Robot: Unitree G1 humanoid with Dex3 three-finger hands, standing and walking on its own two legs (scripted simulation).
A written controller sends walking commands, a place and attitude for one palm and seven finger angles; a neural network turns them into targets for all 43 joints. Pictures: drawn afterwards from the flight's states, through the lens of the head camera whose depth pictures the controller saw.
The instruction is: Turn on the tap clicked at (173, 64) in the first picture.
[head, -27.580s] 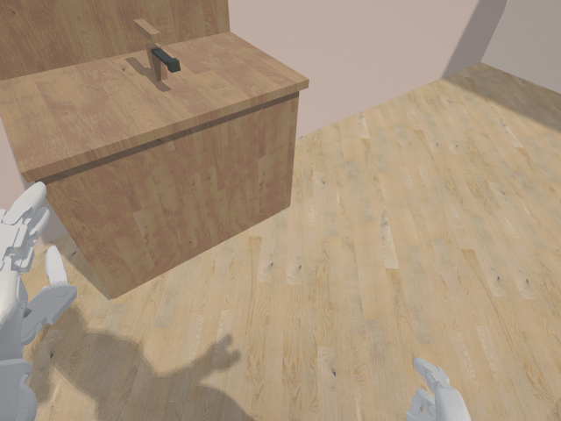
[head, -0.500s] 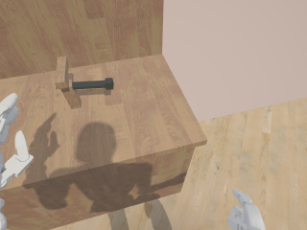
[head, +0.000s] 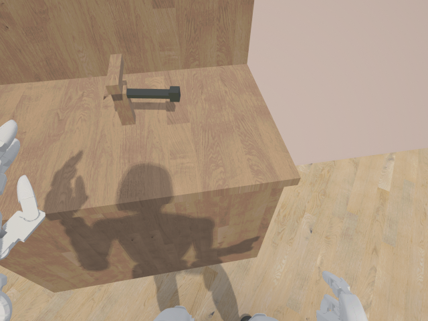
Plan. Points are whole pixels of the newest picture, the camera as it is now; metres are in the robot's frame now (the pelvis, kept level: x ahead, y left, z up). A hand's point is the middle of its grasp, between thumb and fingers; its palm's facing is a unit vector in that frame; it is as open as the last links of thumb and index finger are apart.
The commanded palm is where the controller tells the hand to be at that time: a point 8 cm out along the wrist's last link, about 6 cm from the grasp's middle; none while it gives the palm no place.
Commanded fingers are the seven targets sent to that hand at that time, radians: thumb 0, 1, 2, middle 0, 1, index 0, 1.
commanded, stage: step back with the hand held close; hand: left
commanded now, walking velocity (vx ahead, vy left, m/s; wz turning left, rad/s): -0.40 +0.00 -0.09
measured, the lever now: (174, 94) +0.61 +0.15 +0.07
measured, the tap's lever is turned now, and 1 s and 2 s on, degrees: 79 79 79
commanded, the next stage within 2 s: stop stepping back and stand still in 0.46 s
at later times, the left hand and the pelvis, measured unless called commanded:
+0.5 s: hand (81, 246) +0.17 +0.17 +0.18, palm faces +0.20 -0.87 -0.44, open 7.5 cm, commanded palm +0.12 +0.24 +0.19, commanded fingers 0.00 0.90 0.90 -0.20 -0.30 -0.20 -0.30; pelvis -0.07 -0.02 +0.02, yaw -6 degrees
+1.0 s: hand out of the picture +0.10 +0.19 +0.17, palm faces +0.27 -0.90 -0.35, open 7.5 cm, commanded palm +0.04 +0.24 +0.19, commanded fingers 0.00 0.90 0.90 -0.20 -0.30 -0.20 -0.30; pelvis -0.15 -0.02 +0.01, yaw -7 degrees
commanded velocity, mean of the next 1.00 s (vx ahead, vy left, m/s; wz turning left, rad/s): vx -0.14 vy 0.00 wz -0.04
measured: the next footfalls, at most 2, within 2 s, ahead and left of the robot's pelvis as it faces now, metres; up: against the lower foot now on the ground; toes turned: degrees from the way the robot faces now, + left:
right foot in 0.32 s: -0.06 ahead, -0.12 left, +0.00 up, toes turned -7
left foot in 0.62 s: -0.08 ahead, +0.09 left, +0.00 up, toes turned -6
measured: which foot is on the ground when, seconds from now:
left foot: down 0.00-0.34, up 0.36-0.60, down 0.62-1.00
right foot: down 0.00-0.10, up 0.12-0.30, down 0.32-1.00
